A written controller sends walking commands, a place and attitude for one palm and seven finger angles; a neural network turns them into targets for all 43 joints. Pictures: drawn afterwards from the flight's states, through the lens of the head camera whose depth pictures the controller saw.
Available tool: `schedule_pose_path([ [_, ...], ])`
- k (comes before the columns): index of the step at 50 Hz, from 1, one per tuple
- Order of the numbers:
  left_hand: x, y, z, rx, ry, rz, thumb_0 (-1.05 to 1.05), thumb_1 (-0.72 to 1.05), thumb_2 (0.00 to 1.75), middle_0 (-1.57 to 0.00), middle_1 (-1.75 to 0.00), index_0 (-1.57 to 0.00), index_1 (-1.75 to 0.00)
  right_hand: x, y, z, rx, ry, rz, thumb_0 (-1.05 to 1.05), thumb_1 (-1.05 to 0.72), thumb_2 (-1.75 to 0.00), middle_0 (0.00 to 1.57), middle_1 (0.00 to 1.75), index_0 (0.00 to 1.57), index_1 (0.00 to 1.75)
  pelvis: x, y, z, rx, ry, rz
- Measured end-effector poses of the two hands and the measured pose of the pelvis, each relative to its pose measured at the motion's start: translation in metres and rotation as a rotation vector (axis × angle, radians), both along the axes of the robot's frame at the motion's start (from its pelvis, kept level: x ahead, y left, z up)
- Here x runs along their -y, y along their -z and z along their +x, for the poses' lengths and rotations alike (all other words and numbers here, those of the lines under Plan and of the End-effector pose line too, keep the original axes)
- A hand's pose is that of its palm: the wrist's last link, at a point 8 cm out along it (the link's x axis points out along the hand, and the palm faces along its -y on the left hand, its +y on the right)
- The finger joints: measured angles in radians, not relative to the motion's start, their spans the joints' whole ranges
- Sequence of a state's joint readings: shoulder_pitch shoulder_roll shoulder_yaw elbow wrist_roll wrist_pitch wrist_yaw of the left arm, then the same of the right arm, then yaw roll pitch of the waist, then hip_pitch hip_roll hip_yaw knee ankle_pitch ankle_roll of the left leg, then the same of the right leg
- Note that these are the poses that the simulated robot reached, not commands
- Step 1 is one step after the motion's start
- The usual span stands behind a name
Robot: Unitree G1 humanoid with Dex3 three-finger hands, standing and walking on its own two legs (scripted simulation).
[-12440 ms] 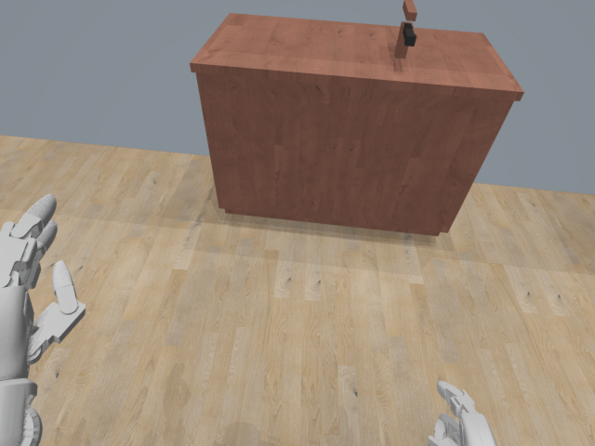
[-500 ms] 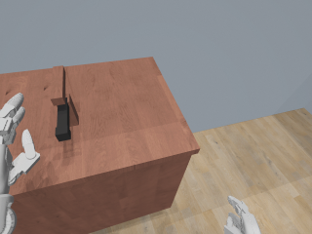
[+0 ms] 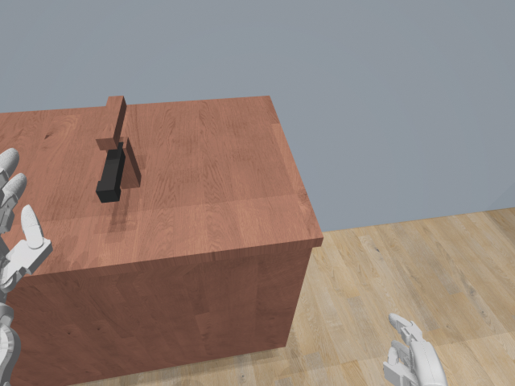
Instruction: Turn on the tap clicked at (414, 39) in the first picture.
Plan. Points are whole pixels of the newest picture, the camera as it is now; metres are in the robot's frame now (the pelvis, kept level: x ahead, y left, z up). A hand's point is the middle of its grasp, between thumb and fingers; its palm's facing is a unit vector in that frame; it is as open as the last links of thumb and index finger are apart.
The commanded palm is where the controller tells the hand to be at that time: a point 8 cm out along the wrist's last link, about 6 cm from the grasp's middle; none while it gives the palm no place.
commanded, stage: turn the palm inward beside the body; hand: left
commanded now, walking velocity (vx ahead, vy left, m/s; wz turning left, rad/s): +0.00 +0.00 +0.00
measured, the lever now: (108, 191) +0.36 +0.31 +0.10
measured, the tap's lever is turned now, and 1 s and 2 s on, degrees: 0 0 0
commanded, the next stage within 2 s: reach beside the lever's end, fingers flat in 1.76 s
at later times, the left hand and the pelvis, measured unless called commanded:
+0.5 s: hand (76, 230) +0.24 +0.28 +0.15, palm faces +0.44 -0.86 -0.28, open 7.4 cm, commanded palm +0.19 +0.30 +0.17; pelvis +0.05 +0.02 +0.00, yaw -1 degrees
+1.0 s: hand (76, 255) +0.21 +0.26 +0.15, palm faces +0.44 -0.88 -0.18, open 7.4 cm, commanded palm +0.16 +0.30 +0.16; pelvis +0.02 +0.02 +0.00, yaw +0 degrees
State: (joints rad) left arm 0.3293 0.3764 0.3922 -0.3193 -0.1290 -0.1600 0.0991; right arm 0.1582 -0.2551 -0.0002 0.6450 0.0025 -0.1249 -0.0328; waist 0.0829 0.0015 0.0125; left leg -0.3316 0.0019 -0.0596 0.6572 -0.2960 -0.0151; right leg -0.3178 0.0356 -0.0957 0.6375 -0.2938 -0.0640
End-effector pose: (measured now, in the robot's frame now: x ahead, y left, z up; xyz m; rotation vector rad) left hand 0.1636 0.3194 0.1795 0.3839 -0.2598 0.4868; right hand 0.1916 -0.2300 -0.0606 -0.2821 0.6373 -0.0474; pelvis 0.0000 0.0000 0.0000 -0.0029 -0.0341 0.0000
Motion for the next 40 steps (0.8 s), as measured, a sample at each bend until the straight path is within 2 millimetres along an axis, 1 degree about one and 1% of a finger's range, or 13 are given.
schedule_pose_path([
  [2,-0.002,-0.004,0.000,0.032,-0.036,-0.005,0.02,0.89,0.90,-0.21,-0.30,-0.21,-0.30,0.004,0.007,0.001,-0.010,-0.009,-0.003,0.01,-0.91,-0.90,0.20,0.30,0.20,0.30,0.005,0.003,-0.002,0.003,-0.015,-0.006],
  [5,0.001,-0.001,0.013,-0.028,-0.031,-0.031,0.01,0.90,0.90,-0.20,-0.30,-0.21,-0.30,0.007,0.016,0.002,-0.016,0.007,0.014,0.01,-0.91,-0.90,0.20,0.30,0.20,0.30,0.008,0.005,-0.003,0.009,-0.021,-0.011],
  [10,0.023,0.010,0.042,-0.190,0.056,-0.041,0.01,0.90,0.90,-0.20,-0.30,-0.21,-0.30,0.005,0.024,0.004,-0.002,0.068,0.068,0.01,-0.91,-0.90,0.20,0.30,0.20,0.30,0.007,0.005,0.002,-0.006,-0.004,-0.001],
  [14,0.034,0.005,0.051,-0.148,0.102,-0.049,0.02,0.90,0.90,-0.20,-0.30,-0.21,-0.30,0.001,0.024,0.005,-0.001,0.105,0.095,0.01,-0.91,-0.90,0.20,0.30,0.20,0.30,0.004,0.004,0.015,-0.036,0.016,0.007],
  [16,0.031,0.000,0.050,-0.111,0.094,-0.054,0.02,0.89,0.90,-0.21,-0.30,-0.21,-0.30,0.000,0.024,0.005,-0.012,0.114,0.097,0.01,-0.91,-0.90,0.20,0.30,0.20,0.30,0.002,0.004,0.023,-0.049,0.023,0.009],
  [19,0.021,-0.002,0.046,-0.097,0.056,-0.059,0.01,0.89,0.90,-0.21,-0.30,-0.22,-0.30,-0.003,0.023,0.008,-0.025,0.111,0.085,0.01,-0.91,-0.90,0.20,0.30,0.20,0.30,-0.003,0.003,0.035,-0.063,0.027,0.009],
  [22,0.009,0.006,0.041,-0.139,0.018,-0.084,0.01,0.89,0.90,-0.21,-0.30,-0.21,-0.30,-0.005,0.021,0.014,-0.025,0.100,0.067,0.01,-0.91,-0.90,0.20,0.30,0.20,0.30,-0.009,0.002,0.044,-0.068,0.020,0.007],
  [24,0.006,0.013,0.039,-0.171,0.010,-0.111,0.01,0.90,0.90,-0.20,-0.30,-0.21,-0.30,-0.008,0.019,0.019,-0.016,0.089,0.053,0.01,-0.91,-0.90,0.20,0.30,0.20,0.30,-0.014,0.002,0.047,-0.068,0.014,0.004],
  [27,0.008,0.023,0.038,-0.189,0.026,-0.145,0.01,0.90,0.90,-0.20,-0.30,-0.21,-0.30,-0.014,0.016,0.028,0.008,0.069,0.037,0.01,-0.91,-0.90,0.20,0.30,0.20,0.30,-0.020,0.002,0.049,-0.070,0.006,0.001],
  [29,0.013,0.025,0.039,-0.178,0.048,-0.151,0.02,0.90,0.90,-0.20,-0.30,-0.21,-0.30,-0.019,0.013,0.033,0.026,0.054,0.034,0.01,-0.91,-0.90,0.20,0.30,0.20,0.30,-0.023,0.003,0.049,-0.071,0.005,0.000],
  [34,0.019,0.015,0.039,-0.115,0.080,-0.132,0.02,0.90,0.90,-0.20,-0.30,-0.21,-0.30,-0.036,0.005,0.043,0.072,0.027,0.054,0.01,-0.91,-0.90,0.20,0.30,0.20,0.30,-0.027,0.003,0.049,-0.070,0.005,-0.001],
  [37,0.016,0.010,0.036,-0.106,0.067,-0.136,0.02,0.90,0.90,-0.20,-0.30,-0.21,-0.30,-0.045,0.002,0.045,0.087,0.019,0.077,0.01,-0.91,-0.90,0.20,0.30,0.20,0.30,-0.028,0.002,0.047,-0.063,0.006,-0.002],
  [40,0.012,0.011,0.030,-0.130,0.042,-0.161,0.01,0.90,0.90,-0.20,-0.30,-0.21,-0.30,-0.052,0.001,0.044,0.091,0.015,0.095,0.01,-0.91,-0.90,0.20,0.30,0.20,0.30,-0.029,0.001,0.043,-0.053,0.006,-0.003],
])
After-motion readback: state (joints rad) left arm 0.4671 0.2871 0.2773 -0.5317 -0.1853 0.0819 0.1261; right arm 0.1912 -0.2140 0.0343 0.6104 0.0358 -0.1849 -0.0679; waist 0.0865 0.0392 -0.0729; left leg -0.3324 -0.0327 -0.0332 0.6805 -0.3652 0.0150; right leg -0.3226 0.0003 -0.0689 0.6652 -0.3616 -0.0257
